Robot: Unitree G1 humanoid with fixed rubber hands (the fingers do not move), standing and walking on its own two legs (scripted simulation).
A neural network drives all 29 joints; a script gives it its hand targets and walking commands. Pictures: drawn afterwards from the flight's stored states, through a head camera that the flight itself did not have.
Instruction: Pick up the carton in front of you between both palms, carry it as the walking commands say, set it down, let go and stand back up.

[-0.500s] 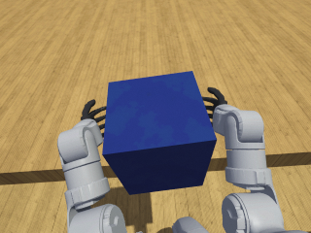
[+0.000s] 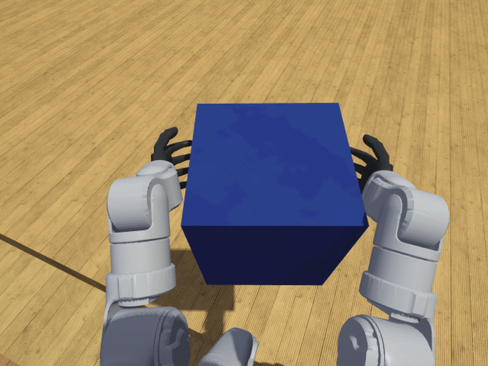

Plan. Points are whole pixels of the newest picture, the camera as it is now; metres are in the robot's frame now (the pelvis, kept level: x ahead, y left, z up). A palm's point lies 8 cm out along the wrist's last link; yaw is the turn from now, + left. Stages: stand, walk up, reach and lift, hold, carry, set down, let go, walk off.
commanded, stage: carry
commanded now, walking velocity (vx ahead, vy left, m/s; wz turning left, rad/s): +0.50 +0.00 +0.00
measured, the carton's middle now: (265, 203) +0.36 +0.06 +0.07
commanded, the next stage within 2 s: none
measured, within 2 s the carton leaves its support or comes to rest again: neither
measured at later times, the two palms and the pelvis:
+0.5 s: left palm out of the picture +0.73 +0.17 +0.26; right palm (403, 5) +0.68 -0.13 +0.26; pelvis +0.35 +0.07 +0.13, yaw -2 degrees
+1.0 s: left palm out of the picture +1.02 +0.17 +0.33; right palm out of the picture +1.03 -0.13 +0.33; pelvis +0.68 +0.01 +0.19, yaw +1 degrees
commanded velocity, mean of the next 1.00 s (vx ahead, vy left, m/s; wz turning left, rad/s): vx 0.50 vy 0.00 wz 0.00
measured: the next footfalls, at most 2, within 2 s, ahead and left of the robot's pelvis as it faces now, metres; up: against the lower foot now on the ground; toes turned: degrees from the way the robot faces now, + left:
left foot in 0.34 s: +0.50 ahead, +0.13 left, +0.15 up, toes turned +5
right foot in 0.88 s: +0.79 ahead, -0.06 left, +0.15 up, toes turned -7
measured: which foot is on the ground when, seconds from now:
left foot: up 0.00-0.32, down 0.34-0.88, up 0.90-1.00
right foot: down 0.00-0.34, up 0.36-0.86, down 0.88-1.00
